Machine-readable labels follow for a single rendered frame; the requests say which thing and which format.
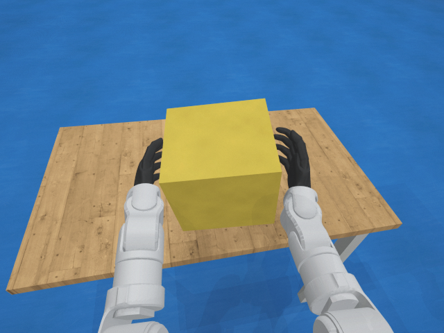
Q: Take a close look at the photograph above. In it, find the robot right forearm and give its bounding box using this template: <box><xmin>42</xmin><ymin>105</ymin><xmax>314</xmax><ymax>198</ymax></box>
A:
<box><xmin>280</xmin><ymin>186</ymin><xmax>394</xmax><ymax>333</ymax></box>

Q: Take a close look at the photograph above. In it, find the robot left hand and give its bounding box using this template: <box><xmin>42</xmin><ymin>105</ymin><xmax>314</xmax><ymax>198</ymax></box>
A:
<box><xmin>134</xmin><ymin>138</ymin><xmax>163</xmax><ymax>186</ymax></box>

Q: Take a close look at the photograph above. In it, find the robot left forearm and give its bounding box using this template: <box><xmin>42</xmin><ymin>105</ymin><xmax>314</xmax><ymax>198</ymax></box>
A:
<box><xmin>98</xmin><ymin>183</ymin><xmax>165</xmax><ymax>333</ymax></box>

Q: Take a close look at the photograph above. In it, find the robot right upper arm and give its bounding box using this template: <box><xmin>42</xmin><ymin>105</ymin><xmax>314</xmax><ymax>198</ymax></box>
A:
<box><xmin>313</xmin><ymin>307</ymin><xmax>392</xmax><ymax>333</ymax></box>

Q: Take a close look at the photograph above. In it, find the robot right hand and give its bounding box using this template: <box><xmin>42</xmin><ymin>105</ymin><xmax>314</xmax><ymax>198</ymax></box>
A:
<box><xmin>274</xmin><ymin>127</ymin><xmax>311</xmax><ymax>188</ymax></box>

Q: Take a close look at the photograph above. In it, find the table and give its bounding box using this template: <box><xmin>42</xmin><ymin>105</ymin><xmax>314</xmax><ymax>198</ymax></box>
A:
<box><xmin>6</xmin><ymin>108</ymin><xmax>402</xmax><ymax>303</ymax></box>

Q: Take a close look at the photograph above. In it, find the carton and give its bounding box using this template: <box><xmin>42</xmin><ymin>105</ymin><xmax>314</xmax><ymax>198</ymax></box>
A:
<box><xmin>159</xmin><ymin>99</ymin><xmax>282</xmax><ymax>231</ymax></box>

